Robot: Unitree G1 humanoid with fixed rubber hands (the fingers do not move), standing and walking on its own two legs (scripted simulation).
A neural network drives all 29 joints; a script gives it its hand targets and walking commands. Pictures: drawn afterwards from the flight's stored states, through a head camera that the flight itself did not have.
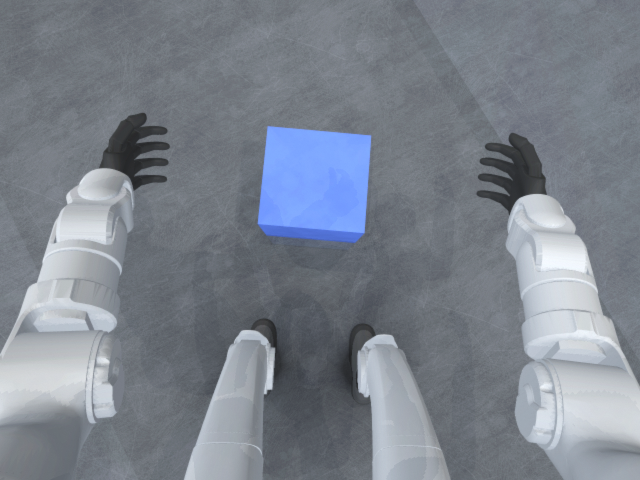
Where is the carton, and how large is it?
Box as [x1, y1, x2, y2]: [258, 126, 370, 242]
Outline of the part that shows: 268,126 258,216 258,224 267,235 354,242 364,232 370,135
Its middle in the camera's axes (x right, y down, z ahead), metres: -0.01 -0.14 +0.99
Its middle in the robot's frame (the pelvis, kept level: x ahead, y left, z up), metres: +0.56 +0.01 -0.60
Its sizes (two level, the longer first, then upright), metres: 0.246 0.235 0.187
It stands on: the floor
